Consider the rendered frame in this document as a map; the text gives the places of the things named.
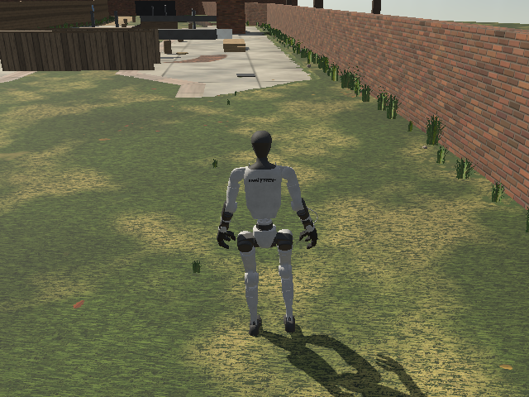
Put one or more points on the robot left hand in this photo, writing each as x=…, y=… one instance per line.
x=225, y=236

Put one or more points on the humanoid robot head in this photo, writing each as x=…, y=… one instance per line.
x=261, y=143

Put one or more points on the right robot shin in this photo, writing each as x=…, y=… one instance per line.
x=287, y=290

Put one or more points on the robot right hand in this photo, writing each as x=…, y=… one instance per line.
x=311, y=235

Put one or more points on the robot right upper arm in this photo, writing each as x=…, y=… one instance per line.
x=288, y=173

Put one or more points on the robot left upper arm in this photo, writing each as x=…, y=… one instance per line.
x=233, y=188

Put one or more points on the left robot forearm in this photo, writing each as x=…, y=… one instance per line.
x=225, y=219

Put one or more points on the right robot forearm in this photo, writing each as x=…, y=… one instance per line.
x=305, y=218

